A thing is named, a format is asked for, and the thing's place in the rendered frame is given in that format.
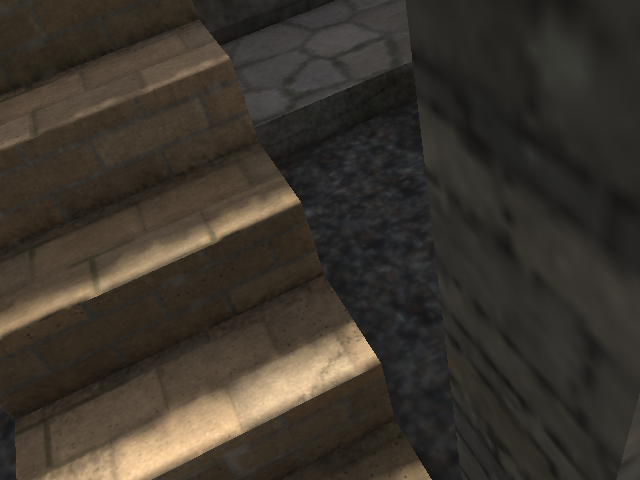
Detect stairs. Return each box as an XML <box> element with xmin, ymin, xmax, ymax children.
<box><xmin>0</xmin><ymin>0</ymin><xmax>432</xmax><ymax>480</ymax></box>

